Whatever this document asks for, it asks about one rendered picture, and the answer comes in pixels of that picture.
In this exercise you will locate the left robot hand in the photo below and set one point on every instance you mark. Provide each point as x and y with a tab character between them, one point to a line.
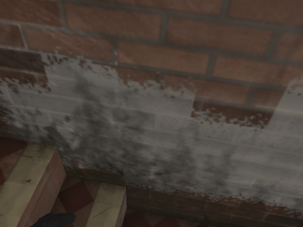
55	220

